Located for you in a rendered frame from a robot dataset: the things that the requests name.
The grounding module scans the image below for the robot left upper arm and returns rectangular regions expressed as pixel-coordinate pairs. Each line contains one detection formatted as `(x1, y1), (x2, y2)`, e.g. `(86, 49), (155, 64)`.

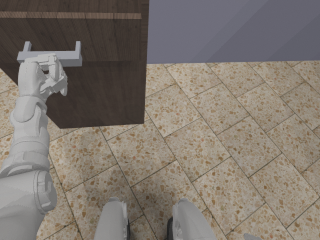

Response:
(0, 170), (58, 240)

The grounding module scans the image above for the left robot forearm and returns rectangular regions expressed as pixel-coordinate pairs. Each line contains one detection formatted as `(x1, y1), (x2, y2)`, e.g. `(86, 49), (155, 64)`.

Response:
(0, 96), (50, 179)

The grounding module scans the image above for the drawer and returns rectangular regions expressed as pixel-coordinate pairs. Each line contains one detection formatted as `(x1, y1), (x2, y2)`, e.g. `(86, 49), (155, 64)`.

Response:
(0, 0), (142, 63)

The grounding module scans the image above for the robot right shin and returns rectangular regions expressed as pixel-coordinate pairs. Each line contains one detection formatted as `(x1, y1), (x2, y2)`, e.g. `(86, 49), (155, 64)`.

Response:
(172, 197), (189, 240)

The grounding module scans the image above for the cabinet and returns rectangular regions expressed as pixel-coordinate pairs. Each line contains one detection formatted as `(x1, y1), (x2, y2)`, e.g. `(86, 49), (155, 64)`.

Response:
(0, 0), (150, 129)

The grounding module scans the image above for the handle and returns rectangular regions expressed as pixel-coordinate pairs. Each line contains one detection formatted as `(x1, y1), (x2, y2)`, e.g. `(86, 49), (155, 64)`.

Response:
(17, 41), (83, 67)

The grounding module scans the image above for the left robot hand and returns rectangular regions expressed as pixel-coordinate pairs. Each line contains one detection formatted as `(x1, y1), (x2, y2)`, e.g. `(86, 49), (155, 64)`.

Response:
(18, 53), (68, 103)

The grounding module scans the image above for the left robot thigh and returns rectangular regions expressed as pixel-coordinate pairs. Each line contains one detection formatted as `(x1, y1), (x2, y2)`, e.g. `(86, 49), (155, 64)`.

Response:
(93, 200), (128, 240)

